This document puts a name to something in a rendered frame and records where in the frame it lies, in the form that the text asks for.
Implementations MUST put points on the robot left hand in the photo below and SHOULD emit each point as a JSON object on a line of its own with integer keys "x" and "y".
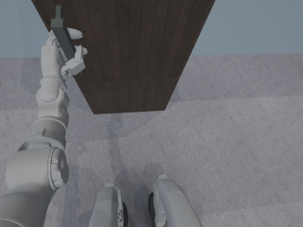
{"x": 54, "y": 63}

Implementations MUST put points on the cupboard door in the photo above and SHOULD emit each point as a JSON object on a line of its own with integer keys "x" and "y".
{"x": 130, "y": 39}

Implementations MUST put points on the right robot foot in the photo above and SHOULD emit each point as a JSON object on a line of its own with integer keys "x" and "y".
{"x": 152, "y": 210}

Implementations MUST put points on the robot left thigh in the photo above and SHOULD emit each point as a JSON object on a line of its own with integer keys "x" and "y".
{"x": 108, "y": 204}

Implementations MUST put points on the robot left upper arm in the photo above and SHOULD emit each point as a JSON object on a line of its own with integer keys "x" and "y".
{"x": 33, "y": 177}

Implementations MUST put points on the robot left forearm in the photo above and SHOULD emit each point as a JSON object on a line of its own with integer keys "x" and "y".
{"x": 50, "y": 125}

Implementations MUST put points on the handle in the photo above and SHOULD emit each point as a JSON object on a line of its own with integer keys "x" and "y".
{"x": 62, "y": 35}

